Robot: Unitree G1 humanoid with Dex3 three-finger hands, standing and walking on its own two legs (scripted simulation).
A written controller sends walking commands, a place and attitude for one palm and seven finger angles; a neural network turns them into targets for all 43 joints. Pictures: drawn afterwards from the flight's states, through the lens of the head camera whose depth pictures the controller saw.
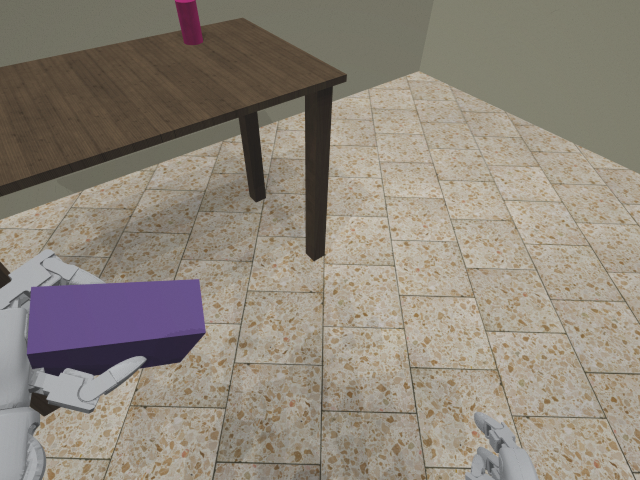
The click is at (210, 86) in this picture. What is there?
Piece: table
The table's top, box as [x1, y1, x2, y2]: [0, 18, 346, 196]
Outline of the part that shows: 346,74 243,18 200,26 203,41 197,45 185,44 183,42 180,30 0,67 0,196 343,82 346,79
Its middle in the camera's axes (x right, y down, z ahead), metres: -0.56 -0.38 +1.00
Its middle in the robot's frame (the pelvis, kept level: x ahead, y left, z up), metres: +0.97 +0.61 +0.00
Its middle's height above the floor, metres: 0.77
